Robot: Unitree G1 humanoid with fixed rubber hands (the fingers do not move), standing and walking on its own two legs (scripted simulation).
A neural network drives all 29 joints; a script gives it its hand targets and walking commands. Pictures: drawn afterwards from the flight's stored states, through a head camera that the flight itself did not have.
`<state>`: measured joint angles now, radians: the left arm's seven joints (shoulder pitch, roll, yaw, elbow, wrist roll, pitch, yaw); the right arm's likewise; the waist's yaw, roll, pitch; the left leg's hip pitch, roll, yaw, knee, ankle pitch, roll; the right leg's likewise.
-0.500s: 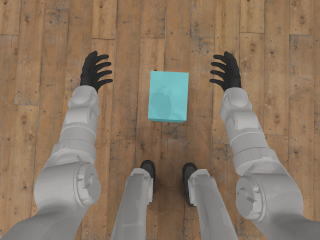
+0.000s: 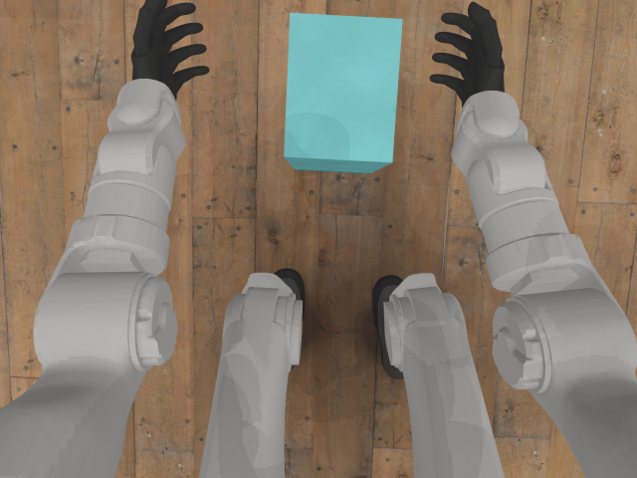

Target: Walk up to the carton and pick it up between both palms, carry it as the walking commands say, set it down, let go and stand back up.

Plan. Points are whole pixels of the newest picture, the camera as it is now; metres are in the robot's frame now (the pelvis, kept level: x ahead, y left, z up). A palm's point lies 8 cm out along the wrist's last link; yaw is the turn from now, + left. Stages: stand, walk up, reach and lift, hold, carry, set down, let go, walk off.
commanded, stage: reach and lift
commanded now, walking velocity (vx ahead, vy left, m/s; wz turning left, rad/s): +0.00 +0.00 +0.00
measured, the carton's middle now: (338, 109) +0.54 +0.01 -0.37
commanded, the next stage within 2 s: none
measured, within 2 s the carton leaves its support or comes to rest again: neither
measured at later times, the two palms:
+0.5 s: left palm (220, 123) +0.50 +0.18 -0.31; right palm (456, 123) +0.50 -0.15 -0.29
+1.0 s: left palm (227, 122) +0.51 +0.17 -0.31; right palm (434, 124) +0.51 -0.13 -0.31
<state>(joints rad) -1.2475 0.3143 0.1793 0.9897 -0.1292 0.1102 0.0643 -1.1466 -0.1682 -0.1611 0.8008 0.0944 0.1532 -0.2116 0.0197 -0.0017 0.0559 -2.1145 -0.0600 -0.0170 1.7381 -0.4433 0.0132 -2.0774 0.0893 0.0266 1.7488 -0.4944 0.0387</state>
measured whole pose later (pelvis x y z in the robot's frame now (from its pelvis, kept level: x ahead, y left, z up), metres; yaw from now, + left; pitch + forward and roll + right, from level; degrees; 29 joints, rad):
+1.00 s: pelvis -0.01 +0.00 -0.12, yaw -1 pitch +35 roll -2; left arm -1.42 0.32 0.04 1.22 -0.21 0.01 0.10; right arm -1.38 -0.23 -0.05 1.15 0.24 0.02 -0.19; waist 0.02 -0.02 0.38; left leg -2.26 -0.03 0.00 2.19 -0.53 0.03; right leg -2.22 0.10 -0.01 2.19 -0.58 0.05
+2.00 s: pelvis +0.01 +0.00 -0.13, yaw -1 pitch +37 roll -2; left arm -1.35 0.17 0.18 1.15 -0.02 0.11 0.13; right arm -1.26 -0.08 -0.25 1.04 0.02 0.13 -0.19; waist 0.03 -0.03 0.25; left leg -2.28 -0.06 -0.02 2.24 -0.60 0.00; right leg -2.24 0.16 0.01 2.25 -0.66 0.07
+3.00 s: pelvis -0.03 +0.00 -0.07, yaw +1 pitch +26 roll -4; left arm -1.43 0.09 0.29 0.76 0.09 0.34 0.17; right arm -1.27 -0.02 -0.38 0.59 -0.06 0.34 -0.22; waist 0.03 -0.01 0.52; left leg -2.01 -0.16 -0.08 2.06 -0.50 -0.03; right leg -1.93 0.16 0.03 2.05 -0.59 0.10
